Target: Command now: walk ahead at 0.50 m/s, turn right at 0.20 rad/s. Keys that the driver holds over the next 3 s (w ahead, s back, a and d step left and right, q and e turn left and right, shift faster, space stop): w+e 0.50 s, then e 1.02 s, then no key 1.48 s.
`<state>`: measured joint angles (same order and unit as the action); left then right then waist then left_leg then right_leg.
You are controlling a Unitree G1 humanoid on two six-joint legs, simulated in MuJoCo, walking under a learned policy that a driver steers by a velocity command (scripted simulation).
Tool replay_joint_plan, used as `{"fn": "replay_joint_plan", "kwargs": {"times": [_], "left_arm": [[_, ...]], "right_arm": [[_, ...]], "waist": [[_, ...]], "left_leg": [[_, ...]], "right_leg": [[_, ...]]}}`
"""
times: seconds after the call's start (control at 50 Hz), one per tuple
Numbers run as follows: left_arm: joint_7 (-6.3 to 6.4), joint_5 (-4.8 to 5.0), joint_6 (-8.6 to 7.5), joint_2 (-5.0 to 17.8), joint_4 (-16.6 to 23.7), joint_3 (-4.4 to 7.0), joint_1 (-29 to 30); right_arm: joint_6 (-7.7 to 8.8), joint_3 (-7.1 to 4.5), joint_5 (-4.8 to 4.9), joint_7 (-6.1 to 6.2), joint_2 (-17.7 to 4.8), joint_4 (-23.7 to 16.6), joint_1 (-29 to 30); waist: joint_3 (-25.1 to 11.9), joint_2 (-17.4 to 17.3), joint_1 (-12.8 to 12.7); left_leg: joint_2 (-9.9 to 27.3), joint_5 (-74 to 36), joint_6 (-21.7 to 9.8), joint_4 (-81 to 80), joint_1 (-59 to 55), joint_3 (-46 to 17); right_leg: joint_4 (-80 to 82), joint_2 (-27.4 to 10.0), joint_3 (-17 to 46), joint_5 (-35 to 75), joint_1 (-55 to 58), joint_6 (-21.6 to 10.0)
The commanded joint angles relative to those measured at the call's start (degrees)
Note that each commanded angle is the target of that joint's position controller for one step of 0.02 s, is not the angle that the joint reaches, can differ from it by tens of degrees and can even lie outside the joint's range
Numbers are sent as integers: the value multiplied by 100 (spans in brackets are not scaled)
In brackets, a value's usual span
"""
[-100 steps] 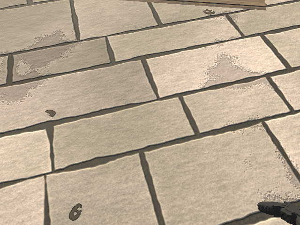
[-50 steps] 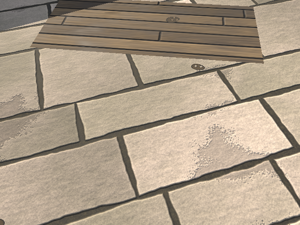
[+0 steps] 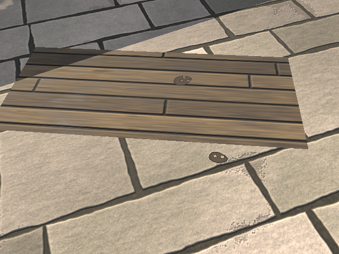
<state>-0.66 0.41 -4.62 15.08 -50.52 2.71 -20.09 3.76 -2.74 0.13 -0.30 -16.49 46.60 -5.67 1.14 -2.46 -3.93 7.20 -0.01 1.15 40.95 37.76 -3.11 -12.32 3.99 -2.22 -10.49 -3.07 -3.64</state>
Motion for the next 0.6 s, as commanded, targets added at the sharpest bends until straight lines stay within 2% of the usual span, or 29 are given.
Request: {"fn": "replay_joint_plan", "kwargs": {"times": [0.02, 0.06, 0.1, 0.12, 0.14, 0.16, 0.18, 0.2, 0.22, 0.24, 0.26, 0.28, 0.3, 0.32, 0.34, 0.38, 0.44, 0.5, 0.54, 0.6], "left_arm": [[74, 67, -17, 1038, 184, 242, -113], [100, 97, 43, 1045, 102, 258, -251], [145, 111, 96, 1090, 69, 295, -234], [159, 106, 121, 1123, 68, 318, -199], [166, 102, 149, 1136, 80, 328, -119], [164, 75, 164, 1019, 104, 284, -85], [153, -15, 164, 698, 239, 163, -52], [140, 16, 70, 70, 407, -9, -729], [136, 146, 4, 458, 345, 65, -681], [139, 248, -8, 920, 446, 203, -224], [160, 235, 10, 917, 500, 224, 61], [172, 173, 43, 849, 532, 244, 203], [167, 140, 115, 760, 519, 278, 173], [147, 152, 186, 617, 551, 268, 81], [132, 149, 250, 498, 587, 248, 107], [130, 129, 334, 435, 720, 252, 291], [63, 97, 338, 393, 880, 235, 634], [-64, 86, 291, 305, 1067, 176, 1218], [-138, 42, 284, 282, 1244, 156, 1601], [-235, 4, 322, 439, 1445, 229, 1648]], "right_arm": [[131, -20, 28, -62, -245, -479, 678], [184, -24, 54, -123, -299, -577, 937], [239, -69, 63, -162, -454, -594, 887], [263, -100, 65, -165, -542, -558, 751], [287, -150, 66, -153, -638, -475, 433], [302, -270, 49, -110, -851, -265, -265], [313, -381, -50, -55, -1182, -102, -1223], [232, -523, -92, -29, -1715, 12, -1713], [211, -393, -37, -47, -1207, 5, -1722], [218, -278, -9, -38, -818, -62, -1318], [218, -222, -20, -31, -637, -100, -949], [222, -175, -35, -39, -455, -79, -656], [245, -137, -80, -39, -321, -68, -476], [263, -160, -99, -35, -376, -36, -375], [293, -181, -82, -34, -390, -5, -341], [330, -237, -90, -6, -530, 79, -361], [309, -289, -90, 46, -683, 173, -448], [247, -324, -55, 92, -825, 220, -576], [159, -343, -23, 129, -900, 252, -638], [-6, -403, 101, 179, -1095, 290, -704]], "waist": [[258, 513, -15], [298, 552, -45], [248, 646, 96], [177, 714, 191], [27, 770, 391], [-400, 699, 722], [-1253, 341, 1115], [-2069, -1170, 888], [-2168, -1304, 986], [-1282, -814, 981], [-821, -510, 850], [-449, -381, 713], [-250, -438, 559], [-185, -581, 436], [-99, -479, 403], [17, -262, 361], [115, -116, 426], [252, -12, 632], [415, 55, 725], [219, -148, 614]], "left_leg": [[-255, -556, 67, -762, -359, 154], [-330, -460, 32, -1078, -397, 74], [-369, -187, -63, -1343, -637, -34], [-408, 29, -118, -1384, -890, -11], [-480, 219, -204, -1487, -1383, 80], [-537, 300, -361, -1599, -2404, 174], [192, 347, -684, -1318, -4010, -475], [1594, 1238, -1485, -1655, -6077, -2781], [1705, 2227, -1620, -2271, -5983, -3771], [1504, 2435, -1336, -2398, -5275, -2910], [1286, 2040, -1160, -2519, -4558, -2178], [1075, 1568, -1086, -2716, -3920, -1646], [872, 1237, -981, -2915, -3473, -1154], [883, 1041, -1032, -3073, -3172, -909], [878, 767, -1093, -3201, -3016, -660], [886, 407, -1165, -3366, -2939, -251], [813, -29, -1142, -3444, -3100, 378], [746, -162, -1057, -3474, -3224, 897], [745, -936, -985, -3240, -3393, 1194], [848, -2420, -803, -2519, -3874, 1401]], "right_leg": [[457, -1435, 879, 1070, -375, -820], [229, -1570, 1052, 1030, -103, -794], [-43, -1723, 1275, 1060, 132, -692], [-212, -1767, 1372, 1195, 194, -644], [-533, -1719, 1381, 1537, 164, -572], [-1290, -1420, 1212, 1995, -25, -424], [-2807, -1042, 961, 1260, -864, -225], [-4885, -128, 361, -1264, -3061, 210], [-5812, -276, 960, -2351, -3762, 226], [-6079, -567, 1021, -1940, -4112, 171], [-5995, -825, 872, -1460, -4009, 169], [-5732, -976, 843, -1110, -3834, 190], [-5520, -1121, 880, -843, -3538, 180], [-5437, -1190, 842, -706, -3316, 214], [-5349, -1247, 810, -634, -3285, 247], [-5073, -1277, 812, -302, -3458, 303], [-4181, -1253, 752, 536, -3611, 344], [-3259, -1164, 412, 1164, -3429, 297], [-2747, -1048, 171, 1244, -3333, 260], [-2407, -780, -97, 808, -2986, 105]]}}
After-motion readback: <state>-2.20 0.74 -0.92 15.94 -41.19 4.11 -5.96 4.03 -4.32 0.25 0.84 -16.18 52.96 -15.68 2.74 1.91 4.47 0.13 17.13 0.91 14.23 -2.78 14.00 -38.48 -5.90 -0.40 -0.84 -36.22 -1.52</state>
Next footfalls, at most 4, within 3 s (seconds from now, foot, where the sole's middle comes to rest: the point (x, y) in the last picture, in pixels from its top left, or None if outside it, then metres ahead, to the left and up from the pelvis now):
0.18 left None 0.28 0.15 -0.78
0.68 right None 0.48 -0.16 -0.78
1.18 left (187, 225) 0.60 0.02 -0.79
1.58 right None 0.39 -0.16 -0.78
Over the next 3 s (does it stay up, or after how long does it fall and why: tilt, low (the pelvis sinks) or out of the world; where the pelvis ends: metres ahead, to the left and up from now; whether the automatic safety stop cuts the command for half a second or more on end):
stays up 0.47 -0.06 -0.01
